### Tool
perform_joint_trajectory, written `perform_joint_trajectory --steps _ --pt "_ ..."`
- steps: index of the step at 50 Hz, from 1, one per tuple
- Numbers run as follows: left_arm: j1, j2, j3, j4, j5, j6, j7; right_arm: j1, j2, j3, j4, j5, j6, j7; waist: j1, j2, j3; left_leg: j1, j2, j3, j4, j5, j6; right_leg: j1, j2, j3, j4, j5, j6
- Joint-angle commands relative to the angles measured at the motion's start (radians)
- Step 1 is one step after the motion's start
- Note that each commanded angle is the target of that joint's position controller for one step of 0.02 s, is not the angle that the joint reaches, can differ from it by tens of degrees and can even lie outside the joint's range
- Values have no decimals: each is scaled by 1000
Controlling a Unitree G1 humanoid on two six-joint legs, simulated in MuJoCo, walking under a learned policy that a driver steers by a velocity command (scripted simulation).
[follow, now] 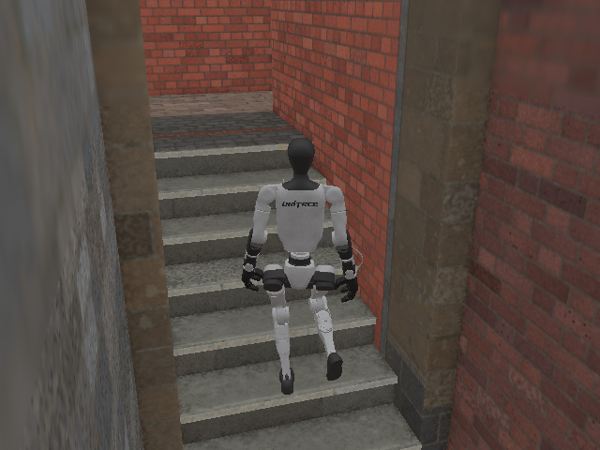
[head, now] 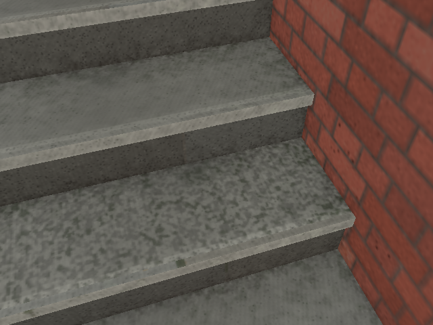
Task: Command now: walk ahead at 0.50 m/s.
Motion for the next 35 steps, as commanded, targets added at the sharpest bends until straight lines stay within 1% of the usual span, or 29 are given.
perform_joint_trajectory --steps 1,3,4,5,6,9,10,11,12,13,14,15,16,17,18,19,20,21,22,23,24,25,26,29,30,31,33,34,35 --pt "-9 -168 -56 -161 13 30 55 -13 54 14 22 5 -67 -6 114 -32 155 58 247 -433 -599 91 34 -296 -53 -17 129 -97 35" --pt "-96 -119 -54 -223 11 52 67 -10 16 6 20 6 -85 0 109 2 191 35 210 -315 -668 264 40 -277 -82 -123 -52 -77 65" --pt "-195 -32 -65 -198 -32 59 -26 -52 45 32 -35 -83 -43 39 61 114 -99 128 165 -270 -611 481 106 -329 -53 -100 88 7 -42" --pt "-205 -78 -75 -194 -26 54 -60 121 20 28 14 -112 -24 43 34 200 -34 273 214 -325 -605 674 154 -512 -28 -134 389 -104 -63" --pt "-194 -137 -52 -241 2 44 38 153 -59 -13 23 9 -73 8 46 38 146 291 249 -341 -709 438 104 -518 -63 -175 239 -171 23" --pt "-397 -130 -74 -357 -6 59 110 291 -68 6 96 24 -104 -18 -11 65 248 449 287 -367 -797 436 88 -751 -119 -231 340 -399 28" --pt "-444 -122 -92 -413 0 65 100 305 -70 3 107 36 -90 -23 3 65 249 451 239 -300 -845 345 44 -690 -164 -240 102 -428 16" --pt "-597 -80 -111 -415 -35 81 7 562 77 59 206 -98 -39 19 -82 131 -182 705 242 -339 -630 629 61 -749 -96 -168 32 -326 -76" --pt "-570 -107 -121 -408 -14 97 -35 417 15 43 130 -81 -16 60 -13 150 -95 597 257 -241 -735 796 93 -565 -141 -259 -291 -308 -94" --pt "-706 -92 -134 -448 -12 115 -54 356 -38 30 120 -66 -3 103 8 138 -42 287 276 -261 -894 1105 168 -262 -85 -315 -506 -512 -75" --pt "-685 -132 -134 -412 -37 123 -77 358 -114 19 101 -50 -25 120 53 289 -37 272 320 -251 -888 1500 222 -63 -24 -415 -456 -415 10" --pt "-612 -112 -129 -391 -65 128 -80 359 -179 -1 117 -42 -38 129 115 283 -83 395 336 -211 -824 1911 220 17 6 -414 -555 -209 22" --pt "-522 -56 -108 -340 -68 138 -75 380 -223 -20 124 -7 -49 137 146 217 -80 552 332 -186 -721 2171 205 33 65 -445 -763 -217 21" --pt "-275 -34 -92 -241 -60 137 -39 337 -249 -39 120 -36 -53 149 198 234 -157 573 364 -222 -517 2209 153 287 45 -313 -911 -97 2" --pt "-51 -28 -98 -133 -70 127 -24 467 -125 -14 115 -89 -53 172 186 5 -454 168 276 -272 -252 1913 113 871 -103 -14 -893 26 -141" --pt "242 59 -63 -39 -16 141 -13 387 -84 -16 112 -86 -30 183 315 -185 -495 -113 86 -332 60 913 68 1099 -259 388 -1172 -17 -246" --pt "416 137 -21 49 25 119 -12 267 -68 -39 126 -21 -10 194 337 -195 -320 -257 -44 -445 630 512 41 888 -374 718 -1417 -333 -300" --pt "301 119 -21 93 12 68 -2 154 -33 -42 109 -5 -10 186 242 -128 -97 -458 5 -446 905 585 58 675 -351 663 -1461 -613 -199" --pt "149 36 -31 113 -22 28 -5 81 18 -33 78 -6 -31 138 155 -108 -7 -579 33 -406 1068 522 105 537 -347 516 -1423 -574 -223" --pt "14 -94 -59 111 -36 9 -13 18 27 -21 58 -14 -27 102 78 35 -54 -605 61 -408 1132 517 156 482 -355 375 -1408 -431 -212" --pt "-50 -205 -98 141 -15 0 -29 23 88 3 44 -3 -3 83 0 80 -78 -636 109 -387 1156 580 188 426 -345 231 -1402 -333 -144" --pt "-88 -242 -111 148 -5 -8 -36 17 117 15 14 -4 24 79 -64 119 -71 -644 150 -317 1146 551 185 370 -315 85 -1423 -240 -97" --pt "-104 -234 -95 132 -4 -15 -39 -4 132 17 -4 11 46 83 -88 89 -33 -647 183 -264 1150 444 160 324 -302 -45 -1467 -148 -74" --pt "-94 -195 -96 159 74 -35 -39 -197 163 53 -112 34 80 62 -127 -39 66 -731 190 -201 1214 183 199 221 -273 -234 -1600 -221 -40" --pt "0 -166 -98 206 101 -26 -42 -262 149 76 -150 46 83 49 -101 -30 47 -799 198 -203 1186 154 221 268 -285 -215 -1630 -235 -40" --pt "71 -125 -99 225 118 -19 -59 -363 68 70 -194 39 86 39 -78 40 -7 -773 218 -180 951 253 215 292 -266 -246 -1633 -251 -12" --pt "117 3 -72 184 103 13 -71 -544 -13 68 -250 45 92 39 -4 -28 7 -644 219 -87 672 165 145 265 -293 -314 -1822 -198 -45" --pt "163 38 -64 177 94 23 -80 -608 9 80 -261 41 98 49 42 -61 23 -603 205 -46 611 103 131 293 -318 -317 -1895 -183 -62" --pt "130 73 -72 145 76 22 -83 -504 77 97 -214 23 96 83 -5 -111 22 -451 191 -22 701 148 116 270 -334 -363 -1881 2 -67"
